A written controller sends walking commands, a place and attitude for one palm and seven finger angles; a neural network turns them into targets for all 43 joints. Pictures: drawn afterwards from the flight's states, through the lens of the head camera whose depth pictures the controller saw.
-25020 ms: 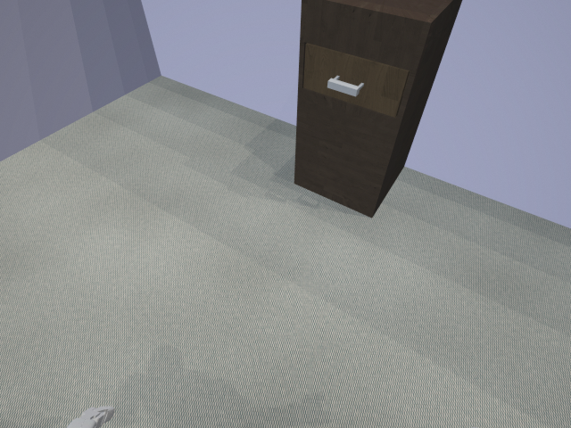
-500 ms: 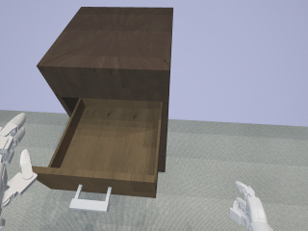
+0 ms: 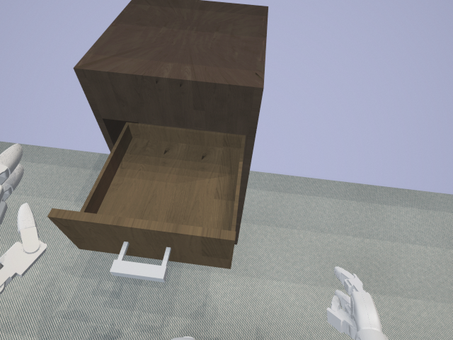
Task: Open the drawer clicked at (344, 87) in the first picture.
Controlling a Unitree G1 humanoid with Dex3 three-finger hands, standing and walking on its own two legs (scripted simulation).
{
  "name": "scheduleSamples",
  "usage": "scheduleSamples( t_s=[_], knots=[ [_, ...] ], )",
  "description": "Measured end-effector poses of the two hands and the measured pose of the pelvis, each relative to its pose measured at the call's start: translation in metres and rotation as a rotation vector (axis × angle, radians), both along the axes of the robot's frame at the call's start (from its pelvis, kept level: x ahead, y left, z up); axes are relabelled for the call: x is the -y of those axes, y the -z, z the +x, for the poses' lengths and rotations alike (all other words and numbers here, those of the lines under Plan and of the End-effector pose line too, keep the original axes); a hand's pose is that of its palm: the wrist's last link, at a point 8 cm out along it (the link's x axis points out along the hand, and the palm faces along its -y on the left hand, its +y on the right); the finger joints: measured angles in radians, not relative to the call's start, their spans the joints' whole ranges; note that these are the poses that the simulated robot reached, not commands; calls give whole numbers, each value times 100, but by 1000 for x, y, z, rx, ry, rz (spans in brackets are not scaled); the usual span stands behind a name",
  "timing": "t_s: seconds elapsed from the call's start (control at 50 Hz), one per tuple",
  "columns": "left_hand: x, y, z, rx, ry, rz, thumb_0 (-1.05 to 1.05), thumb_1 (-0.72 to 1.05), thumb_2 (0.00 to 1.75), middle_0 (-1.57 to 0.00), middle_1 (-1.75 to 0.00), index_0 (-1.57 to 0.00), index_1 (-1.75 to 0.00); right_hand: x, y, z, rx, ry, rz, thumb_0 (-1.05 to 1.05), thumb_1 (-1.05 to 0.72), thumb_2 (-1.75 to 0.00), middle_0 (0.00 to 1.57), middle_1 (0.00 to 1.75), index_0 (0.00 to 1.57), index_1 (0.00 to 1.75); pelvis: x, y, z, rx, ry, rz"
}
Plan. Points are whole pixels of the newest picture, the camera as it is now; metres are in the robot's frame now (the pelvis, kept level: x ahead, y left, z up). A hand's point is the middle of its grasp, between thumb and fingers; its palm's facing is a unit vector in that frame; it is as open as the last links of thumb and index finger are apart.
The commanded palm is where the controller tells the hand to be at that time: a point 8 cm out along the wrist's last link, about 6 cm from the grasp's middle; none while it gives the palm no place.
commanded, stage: step back with the hand held close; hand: left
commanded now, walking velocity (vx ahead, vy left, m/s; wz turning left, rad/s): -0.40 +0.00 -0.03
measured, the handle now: (143, 260) +0.29 +0.20 -0.13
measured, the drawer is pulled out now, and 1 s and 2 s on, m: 0.30 0.30 0.30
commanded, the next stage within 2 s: stop stepping back and stand still in 0.66 s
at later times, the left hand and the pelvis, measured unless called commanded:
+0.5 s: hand (32, 299) +0.14 +0.22 +0.17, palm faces +0.30 -0.84 -0.46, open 7.4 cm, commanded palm +0.07 +0.27 +0.19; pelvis -0.06 -0.01 +0.00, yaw +0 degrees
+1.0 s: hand out of the picture +0.01 +0.16 +0.17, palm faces +0.25 -0.82 -0.52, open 7.4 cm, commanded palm -0.04 +0.21 +0.19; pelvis -0.18 -0.06 +0.01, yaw -2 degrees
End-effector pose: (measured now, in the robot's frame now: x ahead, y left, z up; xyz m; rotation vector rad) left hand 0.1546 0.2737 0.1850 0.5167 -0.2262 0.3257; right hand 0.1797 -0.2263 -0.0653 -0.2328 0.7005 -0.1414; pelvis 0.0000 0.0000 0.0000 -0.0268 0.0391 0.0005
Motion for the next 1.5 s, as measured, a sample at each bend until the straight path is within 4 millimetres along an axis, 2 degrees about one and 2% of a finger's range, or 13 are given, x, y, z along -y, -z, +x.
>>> scheduleSamples(
  t_s=[0.12,0.22,0.42,0.52,0.62,0.76,0.84,0.9,1.02,1.12,1.2,1.32,1.5],
  knots=[
    [-9,2,-2,9,9,12,2,88,90,-22,-30,-21,-31,6,1,-24,-35,45,-37,1,-91,-90,21,30,20,30,-6,0,-9,2,0,-5],
    [-10,-2,-7,11,23,73,2,88,90,-22,-30,-21,-31,6,3,-33,-29,40,-25,1,-91,-90,20,30,20,30,-1,2,-15,-29,-5,7],
    [27,0,-37,-14,117,24,2,88,90,-22,-30,-21,-31,16,5,-45,1,19,15,1,-90,-90,21,30,20,30,14,3,-49,-13,9,-2],
    [12,-1,-55,1,65,20,1,88,90,-22,-30,-21,-31,21,-2,-62,-24,44,-39,1,-91,-90,20,30,20,30,8,0,-61,-23,-10,6],
    [3,3,-75,-16,34,20,2,88,90,-22,-30,-21,-31,15,-6,-82,-7,18,-33,1,-91,-90,20,30,20,30,10,-2,-87,-21,-3,24],
    [37,-7,-111,-3,89,-3,2,89,90,-21,-30,-21,-31,13,-3,-124,16,-25,41,1,-91,-90,20,30,20,30,28,-6,-126,-21,43,0],
    [62,-8,-131,1,128,53,2,89,90,-21,-30,-21,-31,29,11,-153,20,-27,78,1,-90,-90,21,30,20,30,47,3,-157,-17,53,-1],
    [73,-9,-148,-43,132,51,2,88,90,-22,-30,-21,-31,48,14,-184,-35,26,87,1,-90,-90,21,30,21,30,55,-3,-173,1,43,10],
    [68,-6,-180,-107,58,50,1,88,90,-22,-30,-21,-31,89,4,-246,-97,143,22,1,-91,-90,21,30,20,30,61,-15,-187,2,33,63],
    [61,-2,-203,-68,48,32,2,88,90,-22,-30,-21,-31,106,2,-272,-94,142,-63,1,-91,-90,20,30,20,30,54,-9,-206,18,-14,29],
    [57,-7,-223,-52,58,55,2,88,90,-22,-30,-21,-31,97,-4,-278,-58,124,-50,1,-91,-90,20,30,20,30,51,-10,-222,46,-3,49],
    [53,-18,-248,17,2,83,2,88,90,-22,-30,-21,-31,68,3,-272,12,69,33,1,-91,-90,20,30,20,30,55,-6,-235,59,-11,33],
    [58,2,-245,25,-41,-55,1,88,90,-21,-30,-21,-31,48,8,-267,-6,5,60,1,-90,-90,21,30,20,30,57,-6,-239,62,0,24]
  ],
)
